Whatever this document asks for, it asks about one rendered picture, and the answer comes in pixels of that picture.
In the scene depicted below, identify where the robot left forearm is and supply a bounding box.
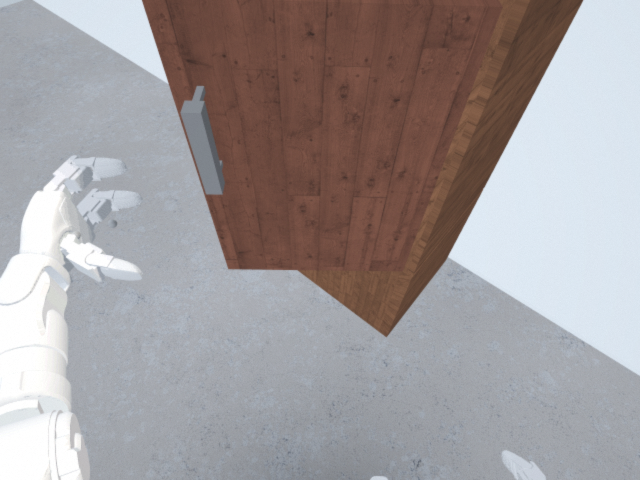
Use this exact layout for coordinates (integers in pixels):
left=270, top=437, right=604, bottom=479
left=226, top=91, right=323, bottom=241
left=0, top=253, right=72, bottom=426

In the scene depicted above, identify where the robot left hand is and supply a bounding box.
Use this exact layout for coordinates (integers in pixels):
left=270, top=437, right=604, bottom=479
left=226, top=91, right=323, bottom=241
left=19, top=155, right=143, bottom=282

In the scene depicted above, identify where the robot left upper arm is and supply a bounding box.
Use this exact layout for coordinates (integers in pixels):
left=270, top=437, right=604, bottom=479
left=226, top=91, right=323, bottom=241
left=0, top=410, right=90, bottom=480

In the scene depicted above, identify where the cupboard door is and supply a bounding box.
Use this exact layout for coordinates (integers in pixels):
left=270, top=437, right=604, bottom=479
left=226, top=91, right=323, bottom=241
left=142, top=0, right=503, bottom=271

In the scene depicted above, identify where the robot right hand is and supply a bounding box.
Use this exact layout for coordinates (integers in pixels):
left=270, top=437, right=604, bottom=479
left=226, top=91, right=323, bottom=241
left=501, top=450, right=546, bottom=480

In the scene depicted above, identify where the handle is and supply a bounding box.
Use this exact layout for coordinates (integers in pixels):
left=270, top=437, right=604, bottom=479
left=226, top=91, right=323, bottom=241
left=180, top=86, right=225, bottom=195

